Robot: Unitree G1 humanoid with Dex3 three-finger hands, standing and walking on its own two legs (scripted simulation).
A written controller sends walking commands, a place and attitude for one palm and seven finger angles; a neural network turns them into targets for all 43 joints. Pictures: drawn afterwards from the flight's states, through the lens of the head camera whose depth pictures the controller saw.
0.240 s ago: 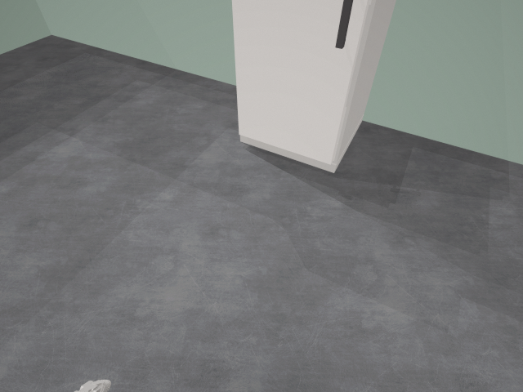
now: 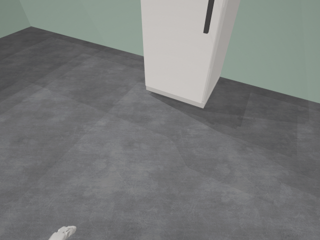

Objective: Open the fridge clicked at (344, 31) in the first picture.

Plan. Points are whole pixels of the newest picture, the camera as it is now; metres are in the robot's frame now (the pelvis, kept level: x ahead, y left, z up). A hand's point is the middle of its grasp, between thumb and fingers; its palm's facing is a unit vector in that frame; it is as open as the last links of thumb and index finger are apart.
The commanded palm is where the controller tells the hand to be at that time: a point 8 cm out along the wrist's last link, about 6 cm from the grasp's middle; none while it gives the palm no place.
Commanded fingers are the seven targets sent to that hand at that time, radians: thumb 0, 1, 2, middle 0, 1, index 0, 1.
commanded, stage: stand and wait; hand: right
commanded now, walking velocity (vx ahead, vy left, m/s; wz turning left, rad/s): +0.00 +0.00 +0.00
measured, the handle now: (210, 12) +1.38 -0.24 +0.08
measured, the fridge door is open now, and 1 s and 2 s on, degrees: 0 0 0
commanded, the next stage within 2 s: look at it before walking up in 0.58 s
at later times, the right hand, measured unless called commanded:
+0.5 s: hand out of the picture +0.06 -0.24 -0.15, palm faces -0.04 +0.94 -0.33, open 7.4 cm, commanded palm none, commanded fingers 0.00 -0.90 -0.90 0.20 0.30 0.20 0.30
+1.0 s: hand out of the picture +0.08 -0.23 -0.15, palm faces -0.04 +0.94 -0.33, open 7.4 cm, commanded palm none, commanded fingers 0.00 -0.90 -0.90 0.20 0.30 0.20 0.30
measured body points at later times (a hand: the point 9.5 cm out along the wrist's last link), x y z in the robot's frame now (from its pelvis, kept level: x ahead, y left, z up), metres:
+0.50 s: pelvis -0.01 +0.01 +0.00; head -0.01 +0.01 +0.45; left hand +0.05 +0.31 -0.13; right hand +0.06 -0.29 -0.13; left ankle +0.00 +0.13 -0.74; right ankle +0.00 -0.12 -0.74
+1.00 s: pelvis +0.00 +0.01 +0.01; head +0.00 +0.01 +0.46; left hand +0.08 +0.31 -0.12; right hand +0.08 -0.28 -0.13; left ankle +0.00 +0.13 -0.74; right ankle +0.00 -0.12 -0.74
